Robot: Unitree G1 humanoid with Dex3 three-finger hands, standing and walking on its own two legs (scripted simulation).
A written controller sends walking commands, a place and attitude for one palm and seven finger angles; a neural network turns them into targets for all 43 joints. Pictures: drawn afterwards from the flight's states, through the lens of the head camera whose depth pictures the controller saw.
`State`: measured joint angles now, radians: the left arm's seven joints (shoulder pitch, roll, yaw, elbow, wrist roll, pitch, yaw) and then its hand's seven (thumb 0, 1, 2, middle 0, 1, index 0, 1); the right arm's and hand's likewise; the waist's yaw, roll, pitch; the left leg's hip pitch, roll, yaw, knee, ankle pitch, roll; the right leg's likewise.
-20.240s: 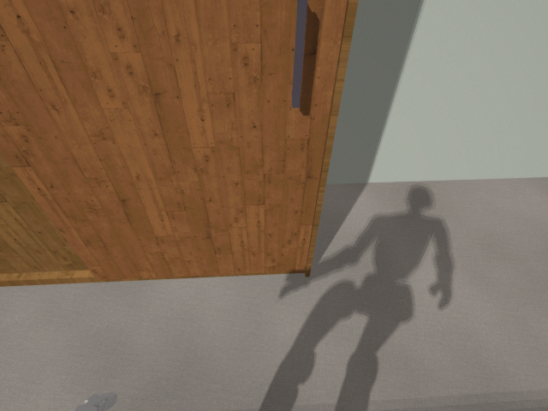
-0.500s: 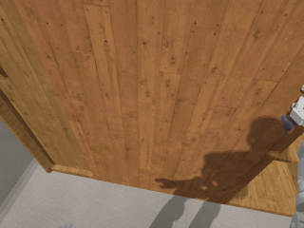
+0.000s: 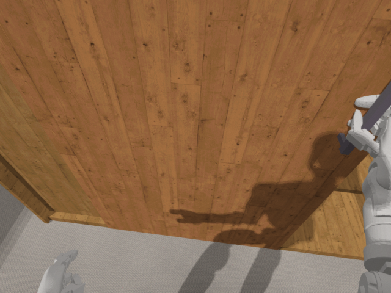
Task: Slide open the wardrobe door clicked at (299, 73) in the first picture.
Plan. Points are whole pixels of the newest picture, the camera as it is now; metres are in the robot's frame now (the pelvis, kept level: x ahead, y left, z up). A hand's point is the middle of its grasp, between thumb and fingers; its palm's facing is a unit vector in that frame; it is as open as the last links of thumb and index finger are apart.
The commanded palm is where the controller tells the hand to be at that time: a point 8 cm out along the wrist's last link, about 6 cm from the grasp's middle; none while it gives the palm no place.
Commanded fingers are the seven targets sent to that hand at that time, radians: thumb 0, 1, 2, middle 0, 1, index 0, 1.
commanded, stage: stop walking and hold the door there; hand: right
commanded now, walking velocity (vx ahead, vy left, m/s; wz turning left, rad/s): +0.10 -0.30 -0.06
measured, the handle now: (370, 109) +0.42 -0.30 +0.19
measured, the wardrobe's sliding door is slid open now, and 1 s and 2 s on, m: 0.48 0.48 0.48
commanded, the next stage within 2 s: loosen the grip on the handle in 0.98 s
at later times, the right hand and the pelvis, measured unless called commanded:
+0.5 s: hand (351, 134) +0.38 -0.26 +0.16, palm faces +0.33 +0.93 -0.15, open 5.4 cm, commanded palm +0.35 -0.29 +0.15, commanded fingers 0.00 -0.90 -0.90 0.45 1.40 0.45 1.40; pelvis -0.04 -0.04 +0.01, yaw +2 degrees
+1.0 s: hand (350, 134) +0.38 -0.26 +0.16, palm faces +0.36 +0.92 -0.18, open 5.4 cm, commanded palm +0.35 -0.29 +0.15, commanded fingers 0.00 -0.90 -0.90 0.45 1.40 0.45 1.40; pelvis -0.03 -0.02 +0.01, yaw +3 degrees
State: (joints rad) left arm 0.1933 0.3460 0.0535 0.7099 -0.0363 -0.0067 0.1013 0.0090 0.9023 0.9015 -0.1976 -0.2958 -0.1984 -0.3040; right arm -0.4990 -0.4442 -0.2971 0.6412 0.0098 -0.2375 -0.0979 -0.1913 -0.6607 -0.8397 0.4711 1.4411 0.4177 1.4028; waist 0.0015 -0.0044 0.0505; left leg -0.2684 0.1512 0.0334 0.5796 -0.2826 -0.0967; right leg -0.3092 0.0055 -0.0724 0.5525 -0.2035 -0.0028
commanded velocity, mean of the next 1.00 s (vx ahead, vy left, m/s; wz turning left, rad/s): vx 0.04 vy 0.02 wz -0.01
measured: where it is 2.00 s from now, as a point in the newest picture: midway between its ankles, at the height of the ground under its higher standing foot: outside the picture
